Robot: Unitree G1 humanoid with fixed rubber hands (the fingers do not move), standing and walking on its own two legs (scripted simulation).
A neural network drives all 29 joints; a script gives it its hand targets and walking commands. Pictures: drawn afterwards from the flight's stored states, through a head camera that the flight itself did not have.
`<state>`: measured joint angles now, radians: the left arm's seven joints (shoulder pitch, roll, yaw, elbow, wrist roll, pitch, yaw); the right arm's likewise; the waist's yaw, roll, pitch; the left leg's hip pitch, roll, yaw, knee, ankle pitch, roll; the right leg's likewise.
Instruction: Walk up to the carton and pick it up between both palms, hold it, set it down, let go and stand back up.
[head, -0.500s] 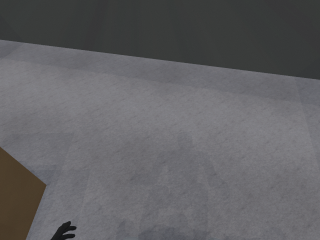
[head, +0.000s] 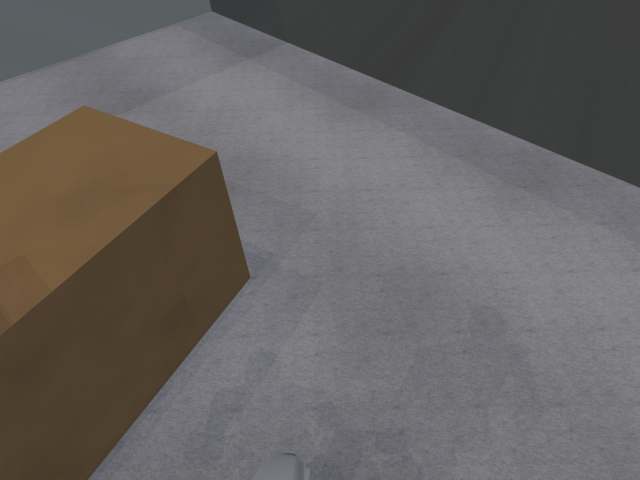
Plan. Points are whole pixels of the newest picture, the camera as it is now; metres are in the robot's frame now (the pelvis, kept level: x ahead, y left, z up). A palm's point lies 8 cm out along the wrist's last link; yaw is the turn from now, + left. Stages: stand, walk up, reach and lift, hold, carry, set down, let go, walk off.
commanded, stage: walk up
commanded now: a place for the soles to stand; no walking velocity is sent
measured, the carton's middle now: out of the picture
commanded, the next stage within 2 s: none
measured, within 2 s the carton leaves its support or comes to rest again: neither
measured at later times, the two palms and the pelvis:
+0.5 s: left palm out of the picture +0.03 +0.40 -0.12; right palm (458, 479) +0.16 -0.15 -0.12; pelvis +0.04 +0.11 -0.02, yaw +24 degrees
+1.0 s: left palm out of the picture -0.07 +0.45 -0.14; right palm (244, 325) +0.39 +0.16 -0.11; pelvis +0.11 +0.25 -0.02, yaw +47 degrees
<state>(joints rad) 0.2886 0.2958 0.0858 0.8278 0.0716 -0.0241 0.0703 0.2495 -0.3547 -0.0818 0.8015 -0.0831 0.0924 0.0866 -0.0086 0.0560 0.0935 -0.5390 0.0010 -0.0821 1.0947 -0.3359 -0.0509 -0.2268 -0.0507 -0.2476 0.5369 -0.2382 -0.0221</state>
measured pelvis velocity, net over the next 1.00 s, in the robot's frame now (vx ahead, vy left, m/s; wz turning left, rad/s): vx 0.11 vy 0.25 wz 0.82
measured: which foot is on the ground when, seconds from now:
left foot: up 0.00-0.16, down 0.18-0.52, up 0.54-0.86, down 0.88-1.00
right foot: down 0.00-0.20, up 0.22-0.48, down 0.50-0.90, up 0.92-1.00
